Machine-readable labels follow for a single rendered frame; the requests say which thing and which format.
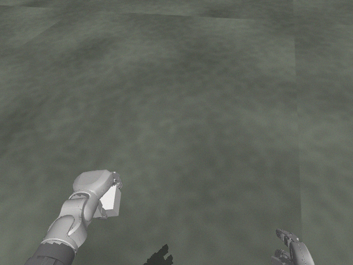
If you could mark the left robot arm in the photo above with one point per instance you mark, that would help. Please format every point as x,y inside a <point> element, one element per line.
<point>68,232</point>

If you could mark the small box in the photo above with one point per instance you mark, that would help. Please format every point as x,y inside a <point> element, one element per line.
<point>111,201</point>

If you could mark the right robot hand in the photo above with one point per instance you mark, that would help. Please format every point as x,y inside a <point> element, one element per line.
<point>299,253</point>

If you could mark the left robot hand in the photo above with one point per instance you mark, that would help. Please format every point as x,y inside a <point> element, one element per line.
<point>98,182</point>

